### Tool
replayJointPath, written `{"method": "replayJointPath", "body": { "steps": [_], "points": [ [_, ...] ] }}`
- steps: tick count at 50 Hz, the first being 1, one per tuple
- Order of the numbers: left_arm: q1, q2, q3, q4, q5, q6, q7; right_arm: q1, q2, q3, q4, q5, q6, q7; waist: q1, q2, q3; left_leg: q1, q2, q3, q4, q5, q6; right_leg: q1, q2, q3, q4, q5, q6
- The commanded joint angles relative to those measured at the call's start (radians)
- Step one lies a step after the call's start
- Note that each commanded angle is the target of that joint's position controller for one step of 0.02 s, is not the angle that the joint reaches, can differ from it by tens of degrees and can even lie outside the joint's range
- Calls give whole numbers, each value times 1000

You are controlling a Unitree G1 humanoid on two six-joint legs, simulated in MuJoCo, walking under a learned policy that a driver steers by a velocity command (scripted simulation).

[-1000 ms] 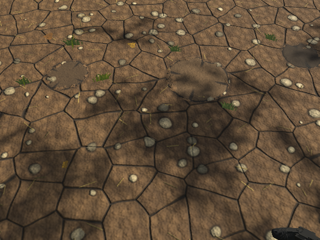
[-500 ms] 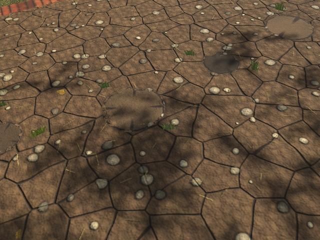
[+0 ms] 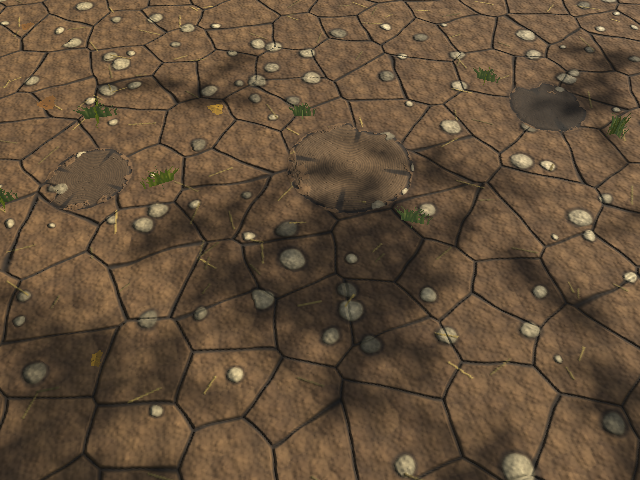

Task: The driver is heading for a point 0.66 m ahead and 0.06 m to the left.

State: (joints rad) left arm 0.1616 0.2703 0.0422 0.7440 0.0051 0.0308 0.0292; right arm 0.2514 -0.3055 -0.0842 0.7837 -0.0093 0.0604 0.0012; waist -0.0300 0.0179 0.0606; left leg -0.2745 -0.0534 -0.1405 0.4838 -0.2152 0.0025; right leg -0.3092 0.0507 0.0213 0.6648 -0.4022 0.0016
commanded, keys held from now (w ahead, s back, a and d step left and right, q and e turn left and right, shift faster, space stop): q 0.02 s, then w+q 0.44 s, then w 0.10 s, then w+e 0.44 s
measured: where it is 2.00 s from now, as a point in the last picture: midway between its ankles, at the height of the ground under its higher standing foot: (240, 388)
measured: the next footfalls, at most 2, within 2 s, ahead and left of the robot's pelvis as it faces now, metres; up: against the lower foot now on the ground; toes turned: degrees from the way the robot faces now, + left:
right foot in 0.04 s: +0.04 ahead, -0.10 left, +0.00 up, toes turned +4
left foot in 0.56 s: +0.16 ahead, +0.19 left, +0.00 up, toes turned +22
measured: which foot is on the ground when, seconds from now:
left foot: down 0.00-0.04, up 0.06-0.54, down 0.56-1.00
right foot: up 0.00-0.02, down 0.04-0.58, up 0.60-1.00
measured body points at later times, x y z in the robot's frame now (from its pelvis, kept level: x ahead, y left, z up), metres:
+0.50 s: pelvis +0.07 +0.04 +0.00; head +0.08 +0.05 +0.45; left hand -0.01 +0.31 -0.12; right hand +0.32 -0.15 -0.09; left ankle +0.10 +0.17 -0.71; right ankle +0.00 -0.10 -0.74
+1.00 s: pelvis +0.29 +0.16 -0.01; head +0.32 +0.18 +0.44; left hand +0.38 +0.43 -0.14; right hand +0.32 -0.09 -0.15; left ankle +0.12 +0.17 -0.74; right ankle +0.47 +0.11 -0.71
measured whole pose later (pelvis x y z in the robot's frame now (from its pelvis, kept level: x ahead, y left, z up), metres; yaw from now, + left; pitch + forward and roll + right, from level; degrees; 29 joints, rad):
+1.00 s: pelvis +0.29 +0.16 -0.01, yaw +11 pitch +1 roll +0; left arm 0.13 0.24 0.03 0.82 0.03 -0.01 -0.07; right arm 0.41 -0.21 -0.01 0.92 -0.02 -0.08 -0.02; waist -0.03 -0.03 0.06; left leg 0.17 -0.08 0.20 0.17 -0.36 0.06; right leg -0.63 -0.01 -0.10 0.69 -0.03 -0.08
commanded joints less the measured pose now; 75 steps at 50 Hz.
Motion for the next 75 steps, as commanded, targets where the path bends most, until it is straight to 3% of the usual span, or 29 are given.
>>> {"method": "replayJointPath", "body": {
  "steps": [1,2,3,4,6,8,17,24,26,27,28,29,30,31,32,35,41,48,50,52,54,55,56,57,59,62,67,72,75],
  "points": [
    [114,77,18,-40,9,-25,17,-71,-130,-34,-78,13,-3,3,61,119,-112,-25,141,-220,-34,172,92,193,-1,1,-317,154,-9],
    [151,162,35,-42,26,-31,24,-39,-66,-20,-91,12,-7,3,53,-82,-129,-161,40,-125,122,-146,40,288,-217,231,-453,-23,-55],
    [105,280,61,-65,31,-24,15,-27,-40,-13,-111,2,-9,-4,47,-300,-94,-324,-105,53,319,-354,14,234,-429,511,-539,-213,-160],
    [100,237,53,-68,49,-24,7,-58,-115,-25,-113,-29,-9,-1,50,-216,-53,-332,-8,8,471,-316,28,144,-454,537,-554,-321,-216],
    [21,143,26,-79,31,-33,3,-31,-127,-38,-79,-25,-12,26,-3,-138,11,-338,15,23,569,-187,28,111,-341,366,-560,-279,-175],
    [34,132,24,-77,22,-51,10,-16,-108,-32,-63,-31,-13,52,6,-152,-7,-365,32,67,624,-108,6,179,-283,235,-559,-159,-154],
    [212,158,49,-1,24,-96,-10,-181,-61,-9,-119,-29,-23,88,97,-132,23,-452,85,111,422,-16,-30,326,-353,77,-574,-52,-175],
    [235,178,60,39,31,-102,-23,-277,-42,14,-176,-29,-41,100,115,-152,49,-250,92,226,183,-94,50,240,-360,-80,-502,87,-151],
    [232,192,61,56,21,-91,-28,-204,-39,14,-161,-35,-53,85,70,-143,29,-112,46,258,111,-116,91,206,-368,-113,-405,299,-145],
    [212,187,55,59,11,-87,-30,-82,-38,8,-119,-41,-66,73,1,-90,-26,63,0,269,32,-55,111,155,-334,-178,-239,479,-127],
    [222,149,38,58,14,-88,-34,99,-82,-13,-49,-49,-79,54,-67,18,-152,309,1,214,-9,-73,128,64,-266,-252,17,536,-97],
    [207,34,1,-5,13,-89,-48,237,-190,-32,-43,-56,-89,32,-120,276,-256,565,328,-266,-162,-396,204,-264,-162,-273,371,95,-34],
    [173,90,19,-19,25,-87,-46,226,-259,-42,-49,-20,-91,23,-106,246,-248,526,459,-594,-309,-313,258,-427,-65,-108,537,-125,-31],
    [129,127,29,-18,19,-84,-49,170,-213,-30,-45,-18,-89,15,-81,113,-143,465,438,-410,-254,-177,244,-470,-128,-24,596,-46,-52],
    [133,110,22,0,2,-91,-59,113,-150,-10,-46,-22,-96,12,-40,67,-87,353,384,-261,-240,-5,212,-416,-155,-5,555,47,-62],
    [224,92,24,80,20,-64,-72,20,-57,24,-41,-13,-126,7,38,87,-48,218,260,5,-292,245,122,-284,-159,7,473,163,-47],
    [96,51,23,69,14,-46,-83,103,-38,31,21,-10,-154,0,28,63,17,246,245,182,-338,472,86,-415,-105,19,404,317,-36],
    [-122,0,-15,-9,25,-56,-99,174,-39,43,99,-9,-156,-25,-6,43,65,345,261,308,-317,739,78,-343,-66,-142,9,397,-79],
    [-82,22,-10,-6,24,-54,-93,173,-73,39,114,-11,-150,-38,23,67,14,405,273,335,-204,1041,61,-245,-7,-188,-29,328,-122],
    [67,58,5,32,26,-53,-83,144,-111,29,114,-19,-135,-50,96,96,-72,421,294,349,24,1227,57,-96,43,-194,-34,229,-173],
    [321,134,45,104,40,-64,-63,88,-135,22,86,-18,-125,-41,227,36,-201,224,256,360,481,897,66,253,23,-75,-173,181,-252],
    [322,235,74,102,38,-57,-45,125,-26,45,44,-19,-134,-22,157,-168,-259,-109,113,351,828,17,42,493,-247,310,-176,169,-348],
    [286,274,86,84,9,-53,-50,104,-43,39,-9,-10,-141,-8,132,-201,-327,-398,-35,145,1055,-330,26,623,-378,775,-321,177,-495],
    [238,230,81,87,-8,-50,-45,22,-65,41,-23,-17,-156,-3,130,-62,-193,-487,55,56,1002,-206,39,525,-360,641,-381,153,-449],
    [150,137,58,81,-1,-55,-38,12,-67,41,-20,-13,-166,-2,45,54,-26,-403,126,82,822,-104,26,260,-283,446,-431,309,-356],
    [128,119,46,80,-7,-85,-35,47,-39,49,-21,-46,-110,5,-7,15,-38,-278,153,102,689,-95,-27,117,-181,291,-447,518,-316],
    [197,133,43,106,-7,-95,-36,-57,-15,56,-58,-30,-89,6,25,-49,-43,-274,127,176,443,75,-54,126,-107,119,-379,1047,-207],
    [250,116,30,126,1,-76,-17,-162,-15,65,-78,-13,-93,2,95,-99,-78,-254,78,192,218,208,-21,266,-110,117,-322,1050,-138],
    [228,119,27,129,14,-70,-6,-118,-43,60,-55,-17,-108,-6,75,-109,-76,-175,51,167,119,148,17,311,-153,161,-243,1065,-137]
  ]
}}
